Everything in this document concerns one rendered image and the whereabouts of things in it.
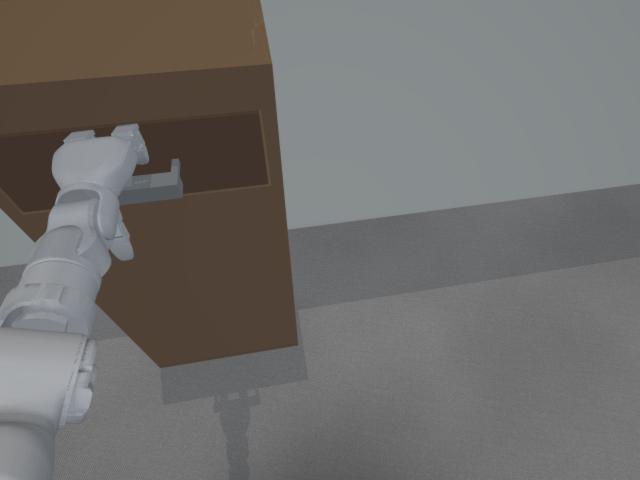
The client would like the handle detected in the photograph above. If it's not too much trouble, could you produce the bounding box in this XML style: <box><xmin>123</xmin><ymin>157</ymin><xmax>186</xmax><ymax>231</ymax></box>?
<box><xmin>118</xmin><ymin>158</ymin><xmax>183</xmax><ymax>205</ymax></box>

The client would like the robot left hand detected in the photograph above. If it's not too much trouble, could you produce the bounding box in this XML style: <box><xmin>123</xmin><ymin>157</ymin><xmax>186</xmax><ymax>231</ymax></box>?
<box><xmin>52</xmin><ymin>123</ymin><xmax>149</xmax><ymax>261</ymax></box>

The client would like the cabinet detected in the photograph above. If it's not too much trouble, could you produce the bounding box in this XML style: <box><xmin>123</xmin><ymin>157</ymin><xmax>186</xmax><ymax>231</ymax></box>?
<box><xmin>0</xmin><ymin>0</ymin><xmax>298</xmax><ymax>368</ymax></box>

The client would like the left robot upper arm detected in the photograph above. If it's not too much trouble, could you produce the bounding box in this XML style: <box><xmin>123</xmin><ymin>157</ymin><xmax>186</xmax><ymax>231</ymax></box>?
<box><xmin>0</xmin><ymin>327</ymin><xmax>98</xmax><ymax>480</ymax></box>

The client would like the drawer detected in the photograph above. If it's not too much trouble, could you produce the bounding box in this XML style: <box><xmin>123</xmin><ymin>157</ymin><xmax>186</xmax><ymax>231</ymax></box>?
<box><xmin>0</xmin><ymin>110</ymin><xmax>268</xmax><ymax>212</ymax></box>

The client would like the left robot forearm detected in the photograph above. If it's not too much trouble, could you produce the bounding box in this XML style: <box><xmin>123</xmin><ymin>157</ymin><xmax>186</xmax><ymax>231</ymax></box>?
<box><xmin>0</xmin><ymin>183</ymin><xmax>120</xmax><ymax>339</ymax></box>

